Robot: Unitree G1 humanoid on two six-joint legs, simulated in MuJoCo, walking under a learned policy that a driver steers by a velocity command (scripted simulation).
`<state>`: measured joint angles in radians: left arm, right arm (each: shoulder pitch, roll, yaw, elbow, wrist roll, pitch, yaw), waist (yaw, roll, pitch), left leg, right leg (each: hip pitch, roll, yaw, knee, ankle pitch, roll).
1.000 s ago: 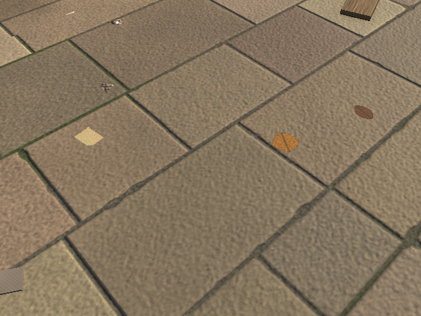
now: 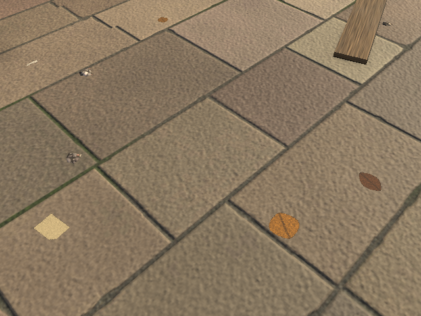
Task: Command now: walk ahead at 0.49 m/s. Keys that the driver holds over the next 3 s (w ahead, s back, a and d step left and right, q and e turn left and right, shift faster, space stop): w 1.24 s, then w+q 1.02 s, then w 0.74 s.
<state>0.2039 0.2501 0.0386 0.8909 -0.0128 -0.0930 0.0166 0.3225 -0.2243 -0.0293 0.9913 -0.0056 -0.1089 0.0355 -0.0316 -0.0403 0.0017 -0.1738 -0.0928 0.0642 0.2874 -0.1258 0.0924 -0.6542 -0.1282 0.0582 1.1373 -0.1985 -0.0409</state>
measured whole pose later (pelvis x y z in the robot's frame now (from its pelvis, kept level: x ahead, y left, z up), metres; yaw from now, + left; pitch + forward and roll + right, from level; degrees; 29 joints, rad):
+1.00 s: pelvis +0.55 -0.01 -0.01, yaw +1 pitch +2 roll +0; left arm 0.31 0.25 0.05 0.97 -0.02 -0.10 0.00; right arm 0.16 -0.24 -0.05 0.90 0.00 -0.10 0.04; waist 0.01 -0.02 0.03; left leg -0.37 -0.03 0.06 0.48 -0.15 0.07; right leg -0.38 -0.04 0.03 1.18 -0.38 -0.05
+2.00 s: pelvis +1.06 +0.03 -0.03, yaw +23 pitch +1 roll -2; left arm 0.30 0.27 0.09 0.96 -0.01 -0.05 0.02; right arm 0.06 -0.25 -0.09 0.76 0.03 -0.03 0.05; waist 0.03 0.01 0.04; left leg -0.51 0.02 0.07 0.63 -0.14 0.12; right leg 0.02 -0.13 -0.29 0.60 -0.46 0.06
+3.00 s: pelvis +1.54 +0.31 -0.01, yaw +38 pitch +3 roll -1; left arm 0.40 0.28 0.05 0.93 -0.02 -0.06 -0.01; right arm 0.01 -0.24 -0.04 0.69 0.02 -0.08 0.04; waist 0.10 0.02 0.01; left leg -0.54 0.04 0.00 0.50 -0.02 0.05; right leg 0.06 0.03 -0.02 0.26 -0.37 -0.01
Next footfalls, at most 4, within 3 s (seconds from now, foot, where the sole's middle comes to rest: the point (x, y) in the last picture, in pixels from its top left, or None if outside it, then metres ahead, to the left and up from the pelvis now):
0.30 right None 0.34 -0.17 -0.78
0.86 left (189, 276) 0.65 0.07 -0.78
1.44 right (250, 199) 0.97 -0.16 -0.78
1.98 left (168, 162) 1.16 0.16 -0.78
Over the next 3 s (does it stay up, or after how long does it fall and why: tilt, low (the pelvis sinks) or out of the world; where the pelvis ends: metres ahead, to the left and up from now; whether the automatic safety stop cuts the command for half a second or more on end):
stays up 1.54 0.31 -0.01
